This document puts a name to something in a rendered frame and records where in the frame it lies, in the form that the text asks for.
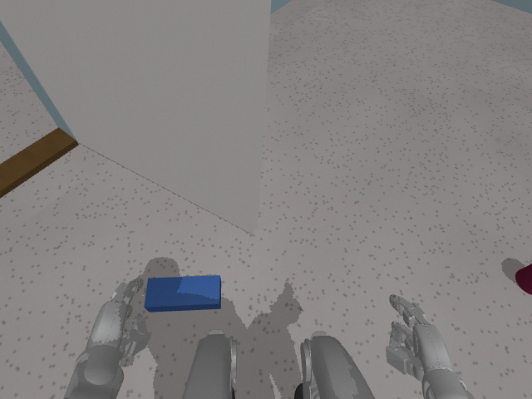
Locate right robot arm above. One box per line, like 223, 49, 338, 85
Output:
422, 369, 475, 399

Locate left robot hand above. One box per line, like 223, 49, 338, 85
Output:
85, 278, 152, 358

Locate left robot arm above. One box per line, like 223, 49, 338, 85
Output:
64, 345, 124, 399

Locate right robot hand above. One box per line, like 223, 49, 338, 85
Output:
386, 294, 454, 383

